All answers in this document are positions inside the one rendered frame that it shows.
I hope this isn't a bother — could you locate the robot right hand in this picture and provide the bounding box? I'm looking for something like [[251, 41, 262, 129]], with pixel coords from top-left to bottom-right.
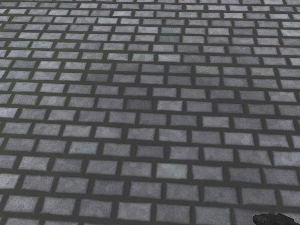
[[252, 213, 300, 225]]

